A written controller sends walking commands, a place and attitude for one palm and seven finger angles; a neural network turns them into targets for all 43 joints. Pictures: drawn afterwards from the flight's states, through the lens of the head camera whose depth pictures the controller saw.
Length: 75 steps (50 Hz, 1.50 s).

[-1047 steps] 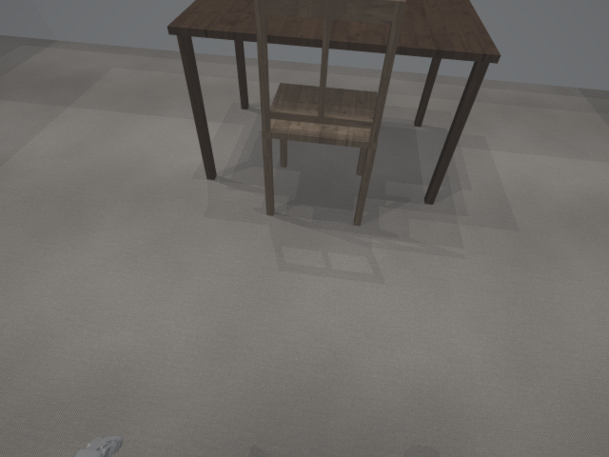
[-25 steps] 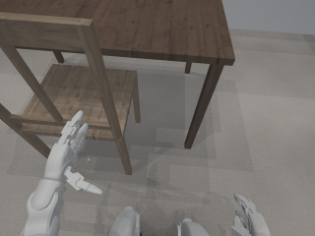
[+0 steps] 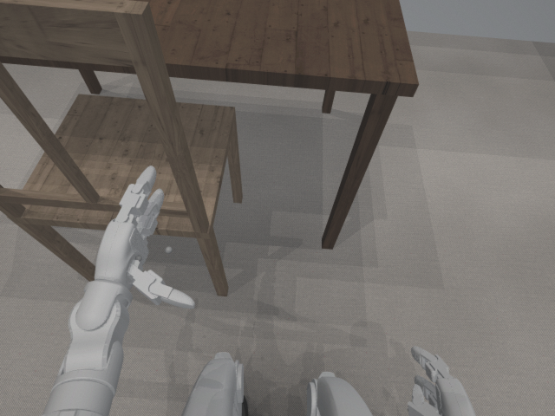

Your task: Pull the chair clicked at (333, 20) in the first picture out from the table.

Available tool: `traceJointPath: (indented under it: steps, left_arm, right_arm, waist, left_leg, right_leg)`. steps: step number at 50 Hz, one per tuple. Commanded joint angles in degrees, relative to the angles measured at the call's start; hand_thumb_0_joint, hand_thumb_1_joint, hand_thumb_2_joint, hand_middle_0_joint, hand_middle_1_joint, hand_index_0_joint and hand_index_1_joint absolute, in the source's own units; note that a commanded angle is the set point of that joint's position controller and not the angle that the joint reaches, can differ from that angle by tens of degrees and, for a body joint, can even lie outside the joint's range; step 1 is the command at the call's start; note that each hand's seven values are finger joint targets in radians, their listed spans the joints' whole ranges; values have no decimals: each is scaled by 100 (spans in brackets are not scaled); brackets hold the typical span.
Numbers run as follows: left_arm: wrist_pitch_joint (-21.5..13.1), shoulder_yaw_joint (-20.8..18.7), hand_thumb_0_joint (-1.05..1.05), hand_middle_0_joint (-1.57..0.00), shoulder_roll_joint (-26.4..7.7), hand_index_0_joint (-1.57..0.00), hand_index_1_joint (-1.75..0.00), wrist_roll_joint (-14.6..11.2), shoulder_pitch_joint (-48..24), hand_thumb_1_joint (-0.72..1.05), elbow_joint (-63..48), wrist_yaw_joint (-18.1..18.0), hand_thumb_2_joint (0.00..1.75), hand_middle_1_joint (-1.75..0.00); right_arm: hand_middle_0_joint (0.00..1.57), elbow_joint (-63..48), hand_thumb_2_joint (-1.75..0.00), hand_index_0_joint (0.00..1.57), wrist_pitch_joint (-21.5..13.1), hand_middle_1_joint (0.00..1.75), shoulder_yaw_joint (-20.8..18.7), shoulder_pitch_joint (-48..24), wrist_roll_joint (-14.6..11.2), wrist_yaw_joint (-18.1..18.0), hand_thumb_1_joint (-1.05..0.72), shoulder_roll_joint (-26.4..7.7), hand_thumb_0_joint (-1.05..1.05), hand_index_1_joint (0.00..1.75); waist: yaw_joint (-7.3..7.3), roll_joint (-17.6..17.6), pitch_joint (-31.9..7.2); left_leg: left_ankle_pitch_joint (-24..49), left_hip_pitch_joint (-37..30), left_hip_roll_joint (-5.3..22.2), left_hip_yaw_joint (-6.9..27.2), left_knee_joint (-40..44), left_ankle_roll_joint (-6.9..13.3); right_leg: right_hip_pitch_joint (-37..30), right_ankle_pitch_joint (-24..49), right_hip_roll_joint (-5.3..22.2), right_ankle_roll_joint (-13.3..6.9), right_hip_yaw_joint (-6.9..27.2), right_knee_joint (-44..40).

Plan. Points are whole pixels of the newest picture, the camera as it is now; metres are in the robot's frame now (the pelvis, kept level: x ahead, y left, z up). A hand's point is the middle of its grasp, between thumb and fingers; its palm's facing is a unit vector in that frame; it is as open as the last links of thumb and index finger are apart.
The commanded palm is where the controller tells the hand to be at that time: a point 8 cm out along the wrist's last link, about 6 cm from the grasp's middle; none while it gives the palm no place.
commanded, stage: aim the fingers beside a spindle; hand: left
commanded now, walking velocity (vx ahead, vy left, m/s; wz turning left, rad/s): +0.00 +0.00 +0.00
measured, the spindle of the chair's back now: (49, 143) +0.50 +0.38 +0.05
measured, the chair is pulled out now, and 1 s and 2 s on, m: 0.00 0.00 0.00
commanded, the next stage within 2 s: none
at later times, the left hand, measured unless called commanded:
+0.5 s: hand (177, 247) +0.34 +0.16 +0.02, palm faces -0.09 -1.00 -0.03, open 16.9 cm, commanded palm +0.33 +0.21 +0.03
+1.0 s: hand (180, 248) +0.34 +0.15 +0.03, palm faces -0.10 -0.99 -0.05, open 16.9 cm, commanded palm +0.32 +0.20 +0.03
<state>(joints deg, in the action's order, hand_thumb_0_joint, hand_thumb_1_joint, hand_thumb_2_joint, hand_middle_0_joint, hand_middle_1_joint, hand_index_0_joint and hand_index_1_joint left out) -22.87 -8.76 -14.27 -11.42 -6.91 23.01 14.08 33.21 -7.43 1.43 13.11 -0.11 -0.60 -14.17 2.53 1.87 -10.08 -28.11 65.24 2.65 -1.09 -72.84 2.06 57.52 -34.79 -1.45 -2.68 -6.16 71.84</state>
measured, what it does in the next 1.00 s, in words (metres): stands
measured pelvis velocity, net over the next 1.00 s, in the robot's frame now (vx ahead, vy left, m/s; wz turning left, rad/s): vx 0.00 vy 0.00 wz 0.00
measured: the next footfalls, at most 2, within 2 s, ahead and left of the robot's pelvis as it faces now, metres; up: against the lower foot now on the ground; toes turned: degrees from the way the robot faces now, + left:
none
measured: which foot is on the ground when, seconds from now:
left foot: down 0.00-1.00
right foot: down 0.00-1.00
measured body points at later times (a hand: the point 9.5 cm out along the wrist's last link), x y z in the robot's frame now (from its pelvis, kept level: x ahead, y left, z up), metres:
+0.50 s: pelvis +0.00 +0.00 +0.00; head +0.10 +0.01 +0.43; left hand +0.34 +0.21 +0.02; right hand +0.15 -0.25 -0.10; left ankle +0.06 +0.10 -0.62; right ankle +0.00 -0.10 -0.62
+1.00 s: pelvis +0.00 +0.00 +0.00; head +0.09 +0.01 +0.44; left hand +0.34 +0.20 +0.03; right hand +0.15 -0.25 -0.10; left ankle +0.06 +0.10 -0.62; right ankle +0.00 -0.10 -0.62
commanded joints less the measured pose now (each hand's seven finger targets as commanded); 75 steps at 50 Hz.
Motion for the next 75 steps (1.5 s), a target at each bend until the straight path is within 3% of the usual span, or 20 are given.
traceJointPath:
  steps: [1, 5, 9, 13, 18, 21, 25, 27, 31, 33, 36, 40, 45, 49, 52, 55, 60, 63, 68, 75]
  left_arm:
    - [-404, -150, 0, -6, -646, -6, -8, -48, -1401, -50, -983, -63, 30, -8]
    - [-386, -316, 0, -6, -781, -6, -8, 16, -1382, -50, -755, -125, 30, -8]
    - [-427, -524, 0, -6, -966, -6, -8, -3, -1085, -50, -1166, -190, 30, -8]
    - [-440, -223, 0, -6, -715, -6, -8, -28, -1145, -50, -1393, -215, 30, -8]
    - [-418, 1, 0, -6, -538, -6, -8, 68, -1652, -50, -711, -216, 30, -8]
    - [-496, -110, 0, -6, -639, -6, -8, 55, -1767, -50, -720, -178, 30, -8]
    - [-594, -153, 0, -6, -760, -6, -8, 40, -1671, -50, -1388, -214, 30, -8]
    - [-534, -83, 0, -6, -687, -6, -8, 40, -1558, -50, -1393, -261, 30, -8]
    - [-350, -273, 0, -6, -756, -6, -8, 87, -1321, -50, -697, -351, 30, -8]
    - [-298, -297, 0, -6, -731, -6, -8, 108, -1155, -50, -464, -338, 30, -8]
    - [-371, -383, 0, -6, -762, -6, -8, 24, -1053, -50, -606, -250, 30, -8]
    - [-596, -117, 0, -6, -688, -6, -8, -24, -1351, -50, -1402, -155, 30, -8]
    - [-623, 62, 0, -6, -568, -6, -8, 37, -1603, -50, -1238, -256, 30, -8]
    - [-474, 11, 0, -6, -541, -6, -8, 116, -1442, -50, -695, -313, 30, -8]
    - [-399, -107, 0, -6, -626, -6, -8, 108, -1372, -50, -689, -317, 30, -8]
    - [-465, -510, 0, -6, -991, -6, -8, 58, -1279, -50, -960, -344, 30, -8]
    - [-546, -542, 0, -6, -1025, -6, -8, 2, -1378, -50, -1001, -286, 30, -8]
    - [-510, -166, 0, -6, -706, -6, -8, -41, -1479, -50, -891, -124, 30, -8]
    - [-429, 119, 0, -6, -478, -6, -8, -98, -1510, -50, -758, 83, 30, -8]
    - [-579, -531, 0, -6, -1046, -6, -8, -41, -1354, -50, -1319, -277, 30, -8]
  right_arm:
    - [20, -636, -90, 20, -219, 30, -345, 62, -18, -32, -90, -852, 0, 30]
    - [20, -661, -90, 20, -146, 30, -357, 71, -16, -18, -90, -875, 0, 30]
    - [20, -775, -90, 20, -78, 30, -375, 73, -9, 16, -90, -868, 0, 30]
    - [20, -782, -90, 20, -42, 30, -372, 77, -21, 22, -90, -824, 0, 30]
    - [20, -641, -90, 20, -4, 30, -344, 46, -48, -28, -90, -855, 0, 30]
    - [20, -659, -90, 20, -29, 30, -347, 41, -32, -39, -90, -868, 0, 30]
    - [20, -743, -90, 20, -57, 30, -371, 47, -18, -17, -90, -855, 0, 30]
    - [20, -743, -90, 20, -41, 30, -368, 57, -23, -1, -90, -839, 0, 30]
    - [20, -680, -90, 20, 66, 30, -344, 55, -30, -3, -90, -834, 0, 30]
    - [20, -727, -90, 20, 103, 30, -344, 65, -32, 7, -90, -833, 0, 30]
    - [20, -797, -90, 20, 137, 30, -350, 30, -41, 25, -90, -823, 0, 30]
    - [20, -837, -90, 20, 73, 30, -366, 17, -42, 15, -90, -814, 0, 30]
    - [20, -651, -90, 20, -6, 30, -356, 25, -36, -44, -90, -827, 0, 30]
    - [20, -644, -90, 20, 16, 30, -348, 29, -34, -33, -90, -855, 0, 30]
    - [20, -740, -90, 20, 62, 30, -348, 4, -34, -4, -90, -839, 0, 30]
    - [20, -809, -90, 20, 93, 30, -359, -2, -21, -5, -90, -827, 0, 30]
    - [20, -771, -90, 20, 104, 30, -323, 1, -26, -21, -90, -783, 0, 30]
    - [20, -735, -90, 20, 80, 30, -316, 15, -56, -35, -90, -795, 0, 30]
    - [20, -688, -90, 20, 11, 30, -347, 49, -84, -63, -90, -850, 0, 30]
    - [20, -705, -90, 20, -1, 30, -368, 24, -16, -38, -90, -833, 0, 30]
  waist:
    - [143, 57, -1905]
    - [45, 83, -1898]
    - [-128, 271, -2406]
    - [24, 166, -2257]
    - [268, -138, -1432]
    - [146, 147, -1796]
    - [-13, 614, -2587]
    - [24, 460, -2474]
    - [73, -79, -1827]
    - [58, -137, -1713]
    - [-4, -193, -1839]
    - [47, 306, -2257]
    - [219, 161, -1920]
    - [142, 57, -1752]
    - [33, 88, -1942]
    - [-90, 32, -2312]
    - [5, 46, -2121]
    - [160, 51, -1889]
    - [217, 104, -1809]
    - [-25, 293, -2365]
  left_leg:
    - [1226, -2102, -122, 523, 778, -29]
    - [1161, -1964, -139, 487, 769, -43]
    - [1646, -2320, -141, 490, 819, -63]
    - [1642, -2366, -124, 516, 839, -42]
    - [762, -1698, -132, 498, 766, 3]
    - [797, -1865, -162, 491, 744, -26]
    - [1612, -2715, -129, 582, 807, -80]
    - [1653, -2753, -111, 602, 854, -82]
    - [1230, -1949, -147, 479, 813, -35]
    - [1186, -1698, -172, 419, 775, -16]
    - [1185, -1646, -194, 350, 756, -9]
    - [1531, -2321, -147, 451, 786, -32]
    - [1210, -2225, -123, 539, 764, -22]
    - [997, -2008, -146, 534, 796, -35]
    - [1029, -1927, -181, 457, 794, -34]
    - [1333, -1932, -190, 394, 749, -26]
    - [1304, -1755, -184, 344, 708, -4]
    - [1175, -1731, -177, 376, 705, 13]
    - [1096, -1860, -161, 442, 705, 11]
    - [1611, -2301, -151, 478, 753, -39]
  right_leg:
    - [-150, 1481, -19, 85, 478, -1112]
    - [-158, 1443, -11, 68, 494, -1063]
    - [-444, 1861, -15, 43, 487, -976]
    - [-412, 1846, -35, 63, 460, -1035]
    - [54, 1090, -38, 94, 504, -1164]
    - [-30, 1073, -17, 65, 537, -1134]
    - [-175, 1682, -6, 26, 465, -986]
    - [-187, 1706, -17, 46, 434, -1035]
    - [-291, 1579, -28, 89, 505, -1119]
    - [-371, 1625, -32, 79, 530, -1099]
    - [-599, 1716, -13, 94, 609, -1141]
    - [-457, 1868, -15, 70, 538, -1073]
    - [-86, 1474, -27, 91, 501, -1116]
    - [-2, 1270, -20, 68, 475, -1106]
    - [-260, 1370, -3, 71, 533, -1118]
    - [-632, 1760, -10, 76, 605, -1054]
    - [-733, 1824, -31, 106, 697, -1112]
    - [-540, 1677, -38, 95, 664, -1162]
    - [-263, 1505, -16, 86, 600, -1187]
    - [-434, 1857, -18, 71, 532, -1020]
